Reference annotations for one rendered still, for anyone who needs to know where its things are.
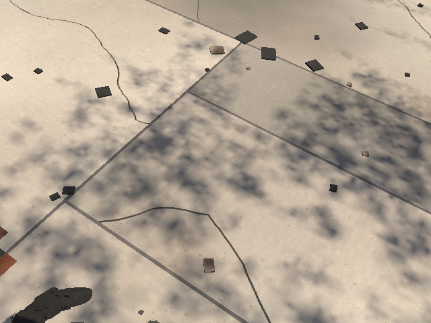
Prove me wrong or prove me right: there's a left robot hand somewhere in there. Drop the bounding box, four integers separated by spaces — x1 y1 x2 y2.
11 287 92 323

